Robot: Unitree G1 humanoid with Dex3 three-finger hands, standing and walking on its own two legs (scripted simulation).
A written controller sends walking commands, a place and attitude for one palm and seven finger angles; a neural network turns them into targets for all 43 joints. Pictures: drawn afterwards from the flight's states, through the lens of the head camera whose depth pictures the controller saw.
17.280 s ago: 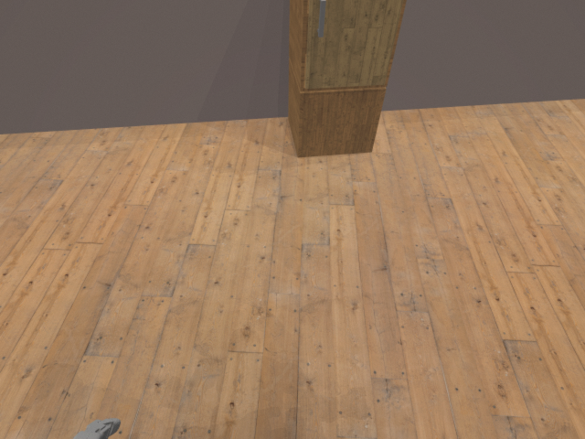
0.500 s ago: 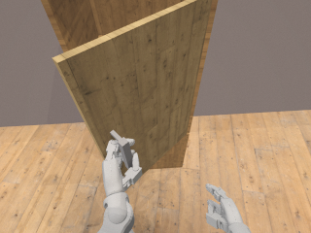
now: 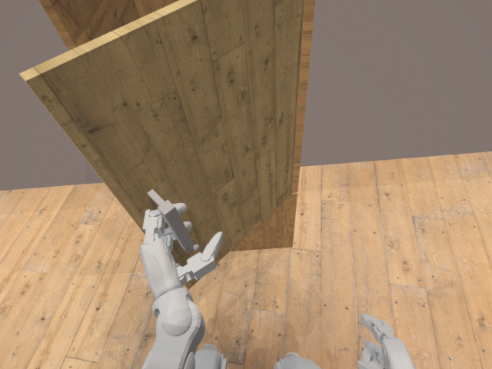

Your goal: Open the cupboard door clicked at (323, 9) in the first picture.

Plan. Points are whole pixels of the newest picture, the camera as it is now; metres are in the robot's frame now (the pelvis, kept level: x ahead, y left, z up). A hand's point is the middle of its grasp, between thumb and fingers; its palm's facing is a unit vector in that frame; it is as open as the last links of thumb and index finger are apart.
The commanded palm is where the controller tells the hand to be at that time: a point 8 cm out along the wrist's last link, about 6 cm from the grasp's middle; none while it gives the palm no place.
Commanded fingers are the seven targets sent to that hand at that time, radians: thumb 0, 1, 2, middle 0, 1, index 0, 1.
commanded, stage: open thumb and fingers to let go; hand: left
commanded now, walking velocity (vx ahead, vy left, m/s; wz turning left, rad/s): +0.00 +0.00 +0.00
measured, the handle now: (172, 222) +0.34 +0.13 +0.05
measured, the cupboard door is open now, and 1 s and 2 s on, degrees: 42 42 42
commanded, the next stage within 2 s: slide the hand sideways off the handle in 0.46 s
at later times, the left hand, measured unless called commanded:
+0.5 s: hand (196, 247) +0.30 +0.09 +0.04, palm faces +0.35 -0.94 -0.04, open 14.7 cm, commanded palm +0.26 +0.14 +0.04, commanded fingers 0.00 -0.50 0.30 -0.15 -0.30 -0.15 -0.30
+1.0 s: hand (181, 271) +0.26 +0.10 +0.05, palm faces -0.04 -1.00 +0.03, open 16.2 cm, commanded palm +0.24 +0.16 +0.04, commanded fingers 0.00 -0.50 0.30 -0.15 -0.30 -0.15 -0.30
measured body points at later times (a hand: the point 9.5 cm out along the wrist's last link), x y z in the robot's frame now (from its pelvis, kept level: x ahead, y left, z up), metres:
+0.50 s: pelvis -0.01 +0.02 +0.00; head +0.04 -0.01 +0.45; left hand +0.28 +0.13 +0.05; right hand +0.16 -0.20 -0.11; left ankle +0.03 +0.19 -0.65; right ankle +0.00 -0.01 -0.65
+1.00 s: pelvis -0.01 +0.09 -0.01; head +0.04 +0.08 +0.44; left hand +0.26 +0.16 +0.05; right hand +0.15 -0.14 -0.10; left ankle +0.03 +0.19 -0.65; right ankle +0.00 -0.01 -0.65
